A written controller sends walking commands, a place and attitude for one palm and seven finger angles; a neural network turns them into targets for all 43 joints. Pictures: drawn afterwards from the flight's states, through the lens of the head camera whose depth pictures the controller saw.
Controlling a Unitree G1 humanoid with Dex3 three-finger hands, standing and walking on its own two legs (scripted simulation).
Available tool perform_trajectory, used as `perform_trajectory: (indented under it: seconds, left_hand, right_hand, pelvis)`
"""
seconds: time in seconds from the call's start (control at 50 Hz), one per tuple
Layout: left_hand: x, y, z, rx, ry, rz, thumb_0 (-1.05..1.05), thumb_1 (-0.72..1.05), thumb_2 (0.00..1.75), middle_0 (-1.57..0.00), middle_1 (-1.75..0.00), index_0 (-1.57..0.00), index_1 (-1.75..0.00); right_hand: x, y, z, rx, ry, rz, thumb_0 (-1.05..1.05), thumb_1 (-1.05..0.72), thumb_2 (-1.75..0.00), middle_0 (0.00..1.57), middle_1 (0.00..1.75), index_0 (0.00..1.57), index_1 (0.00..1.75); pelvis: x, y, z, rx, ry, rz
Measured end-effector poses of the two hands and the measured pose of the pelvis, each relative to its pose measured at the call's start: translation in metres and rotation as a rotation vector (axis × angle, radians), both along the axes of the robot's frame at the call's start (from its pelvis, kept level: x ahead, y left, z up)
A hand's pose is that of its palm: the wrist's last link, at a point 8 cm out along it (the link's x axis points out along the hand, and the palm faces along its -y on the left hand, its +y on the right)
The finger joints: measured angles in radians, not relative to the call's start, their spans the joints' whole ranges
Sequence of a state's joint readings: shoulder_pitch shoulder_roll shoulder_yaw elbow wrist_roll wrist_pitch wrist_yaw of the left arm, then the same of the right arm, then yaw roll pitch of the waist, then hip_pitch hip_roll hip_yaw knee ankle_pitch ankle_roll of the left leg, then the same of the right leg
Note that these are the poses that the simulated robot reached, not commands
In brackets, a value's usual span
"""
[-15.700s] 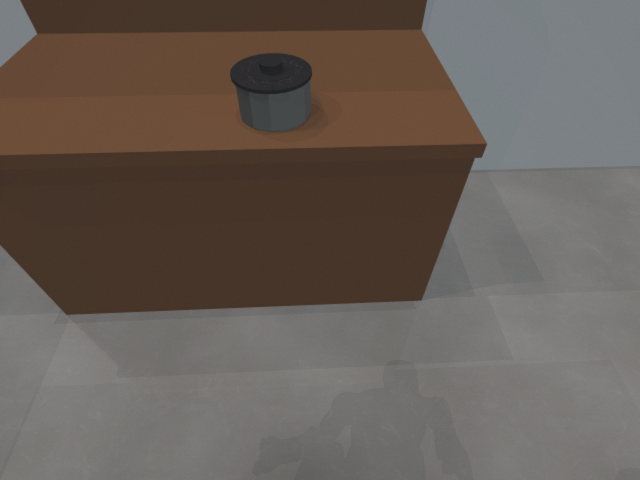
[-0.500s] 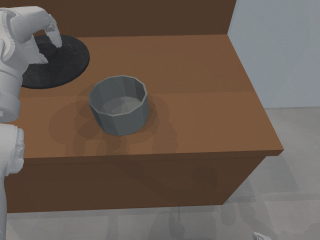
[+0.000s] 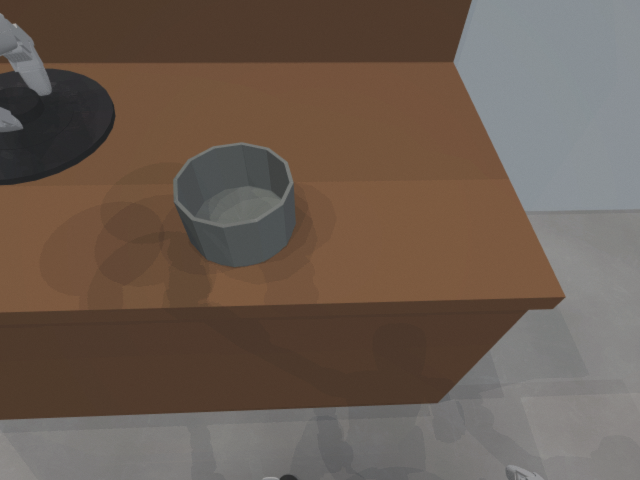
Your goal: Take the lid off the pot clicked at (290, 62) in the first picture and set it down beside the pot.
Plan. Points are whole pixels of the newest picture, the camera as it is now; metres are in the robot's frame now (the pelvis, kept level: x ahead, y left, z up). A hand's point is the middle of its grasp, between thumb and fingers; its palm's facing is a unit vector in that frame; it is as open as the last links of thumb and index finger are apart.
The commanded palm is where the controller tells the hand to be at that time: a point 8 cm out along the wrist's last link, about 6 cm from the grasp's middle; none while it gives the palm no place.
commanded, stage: move the lid sideways beside the pot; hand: left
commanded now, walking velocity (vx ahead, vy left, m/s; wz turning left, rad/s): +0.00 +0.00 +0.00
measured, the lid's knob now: (14, 106) +0.47 +0.35 +0.21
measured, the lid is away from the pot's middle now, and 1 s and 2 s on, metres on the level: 0.22 0.25 0.24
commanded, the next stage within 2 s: lower the lid onto the table in 0.48 s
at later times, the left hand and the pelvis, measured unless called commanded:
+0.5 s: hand out of the picture +0.44 +0.37 +0.23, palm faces -0.31 -0.11 -0.94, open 8.3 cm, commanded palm +0.47 +0.37 +0.32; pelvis +0.00 +0.01 +0.00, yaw +0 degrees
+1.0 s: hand out of the picture +0.45 +0.38 +0.20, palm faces -0.35 -0.14 -0.93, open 8.3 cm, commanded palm +0.48 +0.37 +0.29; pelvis +0.01 +0.02 +0.00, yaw -1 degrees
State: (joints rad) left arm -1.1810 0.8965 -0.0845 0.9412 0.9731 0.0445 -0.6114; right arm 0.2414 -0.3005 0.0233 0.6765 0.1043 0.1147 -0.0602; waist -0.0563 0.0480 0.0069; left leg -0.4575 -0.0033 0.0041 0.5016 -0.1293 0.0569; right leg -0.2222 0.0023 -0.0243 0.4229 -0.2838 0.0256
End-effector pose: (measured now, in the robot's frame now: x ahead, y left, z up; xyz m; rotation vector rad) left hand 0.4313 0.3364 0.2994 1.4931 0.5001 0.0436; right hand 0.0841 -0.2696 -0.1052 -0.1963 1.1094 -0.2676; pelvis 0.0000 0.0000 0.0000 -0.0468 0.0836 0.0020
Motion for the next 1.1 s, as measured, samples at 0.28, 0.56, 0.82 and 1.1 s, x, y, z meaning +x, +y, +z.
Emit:
perform_trajectory:
  seconds: [0.28, 0.56, 0.82, 1.1]
  left_hand:
    - [-0.006, 0.030, -0.002, 0.009, 0.013, 0.033, -0.02, 0.21, 0.86, -0.61, -0.91, -0.54, -0.86]
    - [0.006, 0.035, -0.011, 0.004, 0.042, 0.030, -0.02, 0.22, 0.86, -0.61, -0.91, -0.54, -0.86]
    - [0.018, 0.041, -0.019, -0.022, 0.054, 0.062, -0.02, 0.22, 0.85, -0.60, -0.92, -0.54, -0.87]
    - [0.023, 0.042, -0.045, -0.038, 0.085, 0.026, -0.01, 0.22, 0.85, -0.60, -0.92, -0.54, -0.86]
  right_hand:
    - [-0.015, -0.003, -0.002, -0.034, 0.062, -0.010, 0.01, -0.91, -0.90, 0.21, 0.30, 0.21, 0.30]
    - [-0.025, 0.002, -0.002, -0.042, 0.081, -0.031, 0.00, -0.91, -0.90, 0.21, 0.30, 0.21, 0.30]
    - [-0.035, 0.004, -0.001, -0.039, 0.097, -0.058, 0.00, -0.91, -0.90, 0.21, 0.30, 0.21, 0.30]
    - [-0.034, 0.006, 0.001, -0.059, 0.104, -0.054, 0.00, -0.90, -0.90, 0.21, 0.30, 0.21, 0.30]
  pelvis:
    - [0.000, 0.003, -0.001, -0.008, 0.013, 0.004]
    - [0.002, 0.008, -0.002, -0.013, 0.029, -0.005]
    - [0.007, 0.014, -0.004, -0.014, 0.045, -0.011]
    - [0.007, 0.017, -0.005, -0.018, 0.056, -0.010]
